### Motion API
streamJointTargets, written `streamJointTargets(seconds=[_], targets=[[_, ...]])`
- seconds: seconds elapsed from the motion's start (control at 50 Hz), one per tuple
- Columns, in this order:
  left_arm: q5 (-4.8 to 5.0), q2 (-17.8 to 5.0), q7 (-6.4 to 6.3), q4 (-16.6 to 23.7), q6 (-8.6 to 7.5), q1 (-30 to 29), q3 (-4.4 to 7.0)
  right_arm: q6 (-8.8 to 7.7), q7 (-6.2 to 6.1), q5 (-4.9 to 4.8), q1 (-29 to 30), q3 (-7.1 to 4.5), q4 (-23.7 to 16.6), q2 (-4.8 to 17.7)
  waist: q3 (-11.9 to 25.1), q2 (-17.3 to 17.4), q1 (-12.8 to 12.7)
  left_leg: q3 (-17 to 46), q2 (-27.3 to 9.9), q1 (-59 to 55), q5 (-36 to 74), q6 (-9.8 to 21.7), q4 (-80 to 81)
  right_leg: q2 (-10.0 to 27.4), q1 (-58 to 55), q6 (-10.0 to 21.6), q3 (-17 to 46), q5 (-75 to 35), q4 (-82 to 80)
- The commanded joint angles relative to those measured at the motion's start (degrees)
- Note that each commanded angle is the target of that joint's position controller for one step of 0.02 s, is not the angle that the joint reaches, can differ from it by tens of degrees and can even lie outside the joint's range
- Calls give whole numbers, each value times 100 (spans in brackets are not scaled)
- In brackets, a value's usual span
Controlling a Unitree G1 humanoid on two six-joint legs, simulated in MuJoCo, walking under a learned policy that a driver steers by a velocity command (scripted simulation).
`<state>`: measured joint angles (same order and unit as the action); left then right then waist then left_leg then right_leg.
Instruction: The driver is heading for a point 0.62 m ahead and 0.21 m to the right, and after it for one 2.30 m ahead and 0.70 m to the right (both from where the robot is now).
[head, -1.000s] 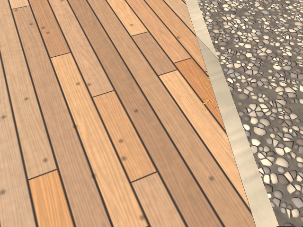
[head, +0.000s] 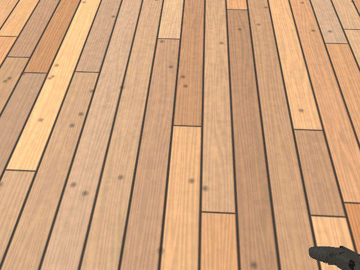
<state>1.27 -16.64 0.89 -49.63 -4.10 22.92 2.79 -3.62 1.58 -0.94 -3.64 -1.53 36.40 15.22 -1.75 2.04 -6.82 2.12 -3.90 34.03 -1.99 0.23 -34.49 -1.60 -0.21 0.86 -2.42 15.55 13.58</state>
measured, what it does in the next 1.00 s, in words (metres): walks ahead, turning right: left foot, then right foot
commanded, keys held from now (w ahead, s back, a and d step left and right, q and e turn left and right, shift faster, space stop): w+e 1.00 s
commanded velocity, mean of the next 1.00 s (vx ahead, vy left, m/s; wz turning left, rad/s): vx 0.50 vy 0.00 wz -0.43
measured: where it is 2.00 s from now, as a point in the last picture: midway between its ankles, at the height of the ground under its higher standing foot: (297, 160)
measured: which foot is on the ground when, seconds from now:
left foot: up 0.00-0.08, down 0.10-0.62, up 0.64-1.00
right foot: down 0.00-0.10, up 0.12-0.60, down 0.62-1.00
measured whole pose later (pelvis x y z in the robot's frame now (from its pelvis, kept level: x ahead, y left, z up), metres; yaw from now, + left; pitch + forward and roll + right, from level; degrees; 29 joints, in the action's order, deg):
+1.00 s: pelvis +0.53 -0.09 +0.00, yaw -30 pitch +2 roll +0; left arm 1.4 -17.0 -0.6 -41.0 -2.0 19.7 4.0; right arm -5.7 1.0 0.0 -1.3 -2.1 39.9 16.5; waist -2.1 2.0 -4.8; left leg 6.2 -2.6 34.4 2.1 -3.7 -31.9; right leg -6.2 6.6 4.3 8.8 16.4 22.0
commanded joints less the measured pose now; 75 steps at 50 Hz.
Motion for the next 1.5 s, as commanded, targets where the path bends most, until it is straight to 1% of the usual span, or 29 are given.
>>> streamJointTargets(seconds=[0.02,0.08,0.1,0.12,0.14,0.16,0.24,0.38,0.52,0.56,0.6,0.62,0.64,0.66,0.68,0.72,0.74,0.82,0.92,1.02,1.08,1.1,1.12,1.14,1.16,1.18,1.26,1.38,1.5], targets=[[53,-1057,-40,194,22,22,230,-130,70,-25,580,-129,-566,457,-196,-697,230,-121,153,-348,-106,154,409,1616,114,879,917,-2101,-218],[48,-1066,-79,203,88,-103,196,-155,4,47,-831,-406,-174,954,642,-592,1103,-257,361,-2668,-153,490,861,1220,525,561,627,-3557,1485],[-102,-724,-80,404,54,-195,52,-126,-82,146,-1897,-541,-7,1395,1532,-20,1539,856,-737,-4395,-94,855,621,884,1686,325,416,-2121,3209],[-76,-53,-72,520,-38,507,-147,-68,-94,167,-2095,-598,66,1768,2291,1464,1177,3256,-2067,-5856,-1147,1644,1151,15,3649,8,321,1557,5086],[70,-699,-68,431,-90,178,15,-64,-90,122,-2088,-465,68,1176,1992,874,1408,3525,-1933,-5428,-1915,1561,1546,234,4199,11,934,1725,5761],[169,-927,-59,585,-112,-272,113,-88,-95,84,-1750,-379,97,962,1169,702,1329,2654,-1733,-4766,-1727,1344,1680,461,4480,49,883,1209,5848],[61,-557,-75,559,95,-360,130,-246,-51,174,-832,-280,202,499,313,490,707,947,-1102,-2879,-459,1111,2437,941,3625,-109,817,32,5262],[6,-266,28,865,205,-1110,75,-328,-164,187,-832,-398,581,798,-127,77,735,-543,-947,-2719,559,1023,2790,890,3833,-210,731,-1608,3608],[-13,-271,262,1469,195,-2256,25,-91,-219,6,-1406,-516,943,1148,-406,-30,1089,-1121,-1268,-3851,1281,812,2345,686,3987,183,118,-1329,2329],[-21,-424,291,1554,225,-2092,107,-4,-250,-30,-1341,-558,940,1307,-133,166,879,-1294,-1271,-4071,3068,678,1668,357,3454,400,-215,-744,2290],[4,-804,243,1334,267,-932,346,92,-290,-71,-1209,-572,899,1392,564,218,169,-1516,-1064,-3776,4257,463,-48,-144,1824,720,-468,-590,2045],[15,-1198,141,1084,322,55,552,70,-317,-15,-1249,-505,838,1258,1073,-82,-287,-1543,-836,-2648,3186,222,-1579,-38,108,974,58,-818,1841],[74,-1918,56,1069,322,61,681,-59,-229,245,-1830,-233,528,394,1490,-1728,337,-1330,233,108,-2209,-204,-3770,1529,-1992,2013,3121,-271,1547],[26,-1581,81,1301,223,179,554,-293,-148,95,-1432,-214,462,646,2472,-1213,44,168,653,859,-3292,-191,-4642,2133,-2494,2503,5172,677,498],[-33,-1214,103,1255,138,5,445,-420,-92,-148,-764,-316,276,1015,1682,-835,-112,386,326,1367,-2773,-42,-4608,1990,-2030,2129,4412,456,265],[-24,-867,84,1318,71,-688,344,-498,-156,13,-612,-287,271,925,682,-224,386,320,-114,949,-1978,29,-3580,1512,-376,1742,3107,-658,261],[-95,-715,55,1419,58,-937,288,-448,-172,102,-729,-332,315,990,565,-334,599,363,-241,493,-1761,-7,-3259,1348,203,1685,2727,-1261,168],[-74,-866,-55,1430,35,-924,327,-229,-176,200,-694,-281,265,722,328,-329,764,154,-179,55,-1261,-348,-2232,1056,1196,1684,2049,-2216,-92],[-10,-1008,-178,1269,119,-519,381,-250,-102,139,390,-147,7,469,130,-593,342,46,251,-516,612,-477,-104,612,1635,1211,1651,-1368,6],[30,-944,-206,1121,189,-222,387,-355,-9,44,615,-262,-108,793,149,-786,341,330,363,-785,267,-267,622,928,952,1036,2450,-834,630],[-13,-701,-198,1183,222,-371,316,-437,-57,82,-378,-432,125,1052,567,-900,896,244,259,-2244,-146,128,967,631,1049,729,2464,-1211,1662],[-93,-344,-176,1277,206,-325,180,-451,-108,178,-1198,-518,198,1344,1345,-325,1226,1118,-666,-3648,-560,489,888,275,1663,513,2003,-549,3206],[71,-32,-170,1471,156,436,76,-362,-91,230,-1682,-629,394,1792,2003,1591,892,3785,-1903,-5367,-1991,1423,1442,-492,3684,128,1232,1789,5050],[135,-634,-196,1328,154,412,166,-335,-52,89,-1583,-527,348,1273,1664,1176,1007,4361,-2001,-5215,-3278,1391,1751,-25,4436,43,1340,1736,5853],[99,-962,-197,1367,184,-183,265,-301,-77,74,-1344,-430,284,924,965,667,1155,3449,-1746,-4585,-3060,1136,1813,164,4614,2,1248,1200,6064],[33,-940,-208,1418,212,-483,276,-265,-88,126,-1077,-377,260,809,600,306,1082,2674,-1505,-3964,-2239,989,1854,355,4453,-38,1076,795,5998],[18,-430,-117,1525,238,-654,208,-296,-83,159,-1005,-288,513,570,167,419,821,1316,-948,-2807,-770,1035,2326,643,3829,-47,942,305,5192],[-112,-130,-3,1752,32,-1620,6,-215,-72,-32,-1122,-380,762,1018,-29,189,925,626,-728,-2572,312,1227,2562,630,3455,-180,460,-865,2818],[-6,-445,92,1884,-122,-2135,105,-55,-124,-119,-1678,-430,1036,1237,33,362,924,928,-947,-2821,221,950,2051,317,2454,-81,450,-1200,1557]])
Velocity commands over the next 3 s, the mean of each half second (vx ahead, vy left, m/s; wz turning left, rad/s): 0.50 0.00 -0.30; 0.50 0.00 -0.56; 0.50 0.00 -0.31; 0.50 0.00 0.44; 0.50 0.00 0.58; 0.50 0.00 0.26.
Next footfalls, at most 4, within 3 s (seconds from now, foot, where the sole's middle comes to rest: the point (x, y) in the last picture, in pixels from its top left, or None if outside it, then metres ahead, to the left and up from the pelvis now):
0.10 left None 0.22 0.14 -0.78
0.62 right None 0.47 -0.15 -0.78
1.10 left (232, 189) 0.81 -0.08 -0.78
1.56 right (319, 192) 0.83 -0.44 -0.78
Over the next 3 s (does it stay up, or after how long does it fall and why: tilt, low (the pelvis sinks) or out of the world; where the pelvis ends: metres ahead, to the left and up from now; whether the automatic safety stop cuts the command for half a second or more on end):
stays up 1.51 -0.45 0.00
